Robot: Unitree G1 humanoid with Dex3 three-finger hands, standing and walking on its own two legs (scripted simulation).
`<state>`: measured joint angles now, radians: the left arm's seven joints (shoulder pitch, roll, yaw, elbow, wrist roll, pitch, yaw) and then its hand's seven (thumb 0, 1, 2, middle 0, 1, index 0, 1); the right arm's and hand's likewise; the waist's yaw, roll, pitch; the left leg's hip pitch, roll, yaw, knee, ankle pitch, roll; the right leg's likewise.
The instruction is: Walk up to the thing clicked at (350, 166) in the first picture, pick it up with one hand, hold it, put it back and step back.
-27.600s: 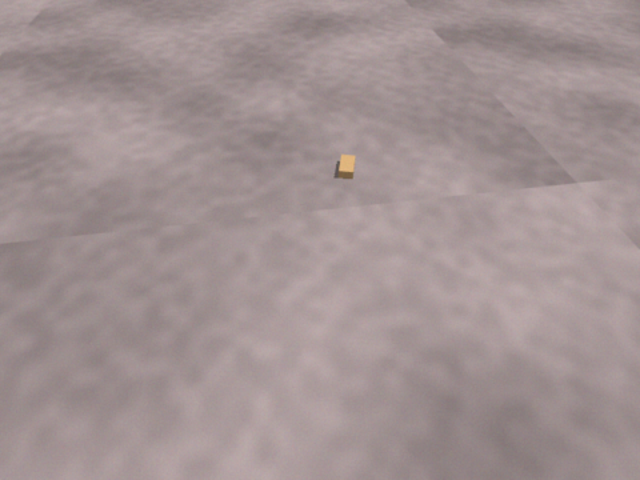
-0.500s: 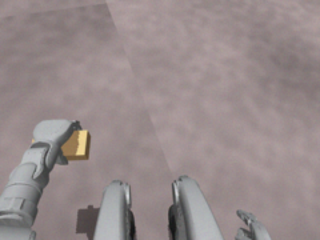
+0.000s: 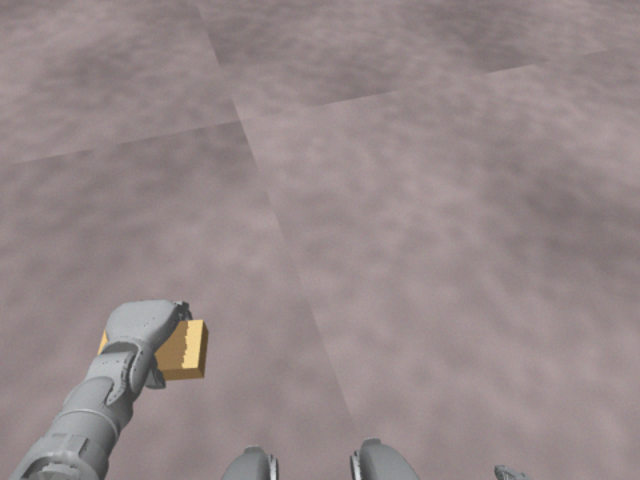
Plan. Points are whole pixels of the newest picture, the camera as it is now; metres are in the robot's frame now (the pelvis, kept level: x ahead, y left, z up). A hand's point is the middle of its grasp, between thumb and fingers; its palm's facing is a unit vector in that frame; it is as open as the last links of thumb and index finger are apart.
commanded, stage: lift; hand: left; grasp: from above
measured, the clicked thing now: (154, 351) +0.34 +0.23 -0.11
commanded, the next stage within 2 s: hold in 0.28 s
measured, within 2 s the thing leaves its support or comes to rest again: neither
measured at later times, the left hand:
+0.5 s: hand (147, 322) +0.35 +0.22 -0.02, palm faces -0.48 -0.04 -0.88, open 10.1 cm
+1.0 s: hand (137, 322) +0.33 +0.21 +0.02, palm faces -0.48 -0.02 -0.88, open 10.1 cm
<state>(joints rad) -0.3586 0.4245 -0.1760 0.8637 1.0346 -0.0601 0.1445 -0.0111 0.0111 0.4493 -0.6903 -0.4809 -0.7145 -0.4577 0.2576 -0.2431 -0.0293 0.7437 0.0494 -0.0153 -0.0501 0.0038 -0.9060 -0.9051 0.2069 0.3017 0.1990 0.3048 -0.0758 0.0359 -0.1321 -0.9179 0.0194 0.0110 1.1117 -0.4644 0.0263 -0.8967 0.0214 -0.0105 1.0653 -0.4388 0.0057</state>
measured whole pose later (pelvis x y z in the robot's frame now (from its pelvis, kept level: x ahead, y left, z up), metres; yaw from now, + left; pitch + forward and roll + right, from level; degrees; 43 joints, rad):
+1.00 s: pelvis +0.03 -0.01 +0.07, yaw +0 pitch +5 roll +0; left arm -0.25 0.42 -0.21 0.70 1.01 -0.08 0.00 -0.01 0.02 0.45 -0.68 -0.49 -0.70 -0.47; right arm 0.22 -0.25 -0.04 0.70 0.07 0.06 -0.06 0.01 -0.90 -0.90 0.21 0.30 0.20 0.30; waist -0.02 0.05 -0.05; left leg -0.40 0.00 0.04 0.62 -0.31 0.01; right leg -0.41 0.01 0.02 0.62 -0.30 0.00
